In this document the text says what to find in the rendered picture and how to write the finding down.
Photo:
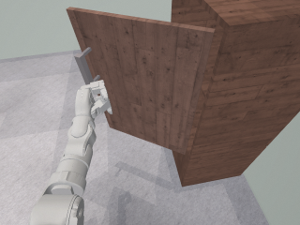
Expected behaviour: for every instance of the cupboard door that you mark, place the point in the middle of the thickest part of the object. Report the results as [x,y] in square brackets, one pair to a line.
[152,70]

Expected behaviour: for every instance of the handle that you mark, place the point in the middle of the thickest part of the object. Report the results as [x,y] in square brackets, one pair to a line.
[84,68]

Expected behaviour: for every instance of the robot left upper arm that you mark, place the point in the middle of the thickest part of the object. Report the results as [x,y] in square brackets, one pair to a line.
[58,209]

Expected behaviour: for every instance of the left robot forearm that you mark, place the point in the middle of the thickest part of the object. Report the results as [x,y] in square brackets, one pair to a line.
[70,175]

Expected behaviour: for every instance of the left robot hand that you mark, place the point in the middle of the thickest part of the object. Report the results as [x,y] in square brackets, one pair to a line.
[87,105]

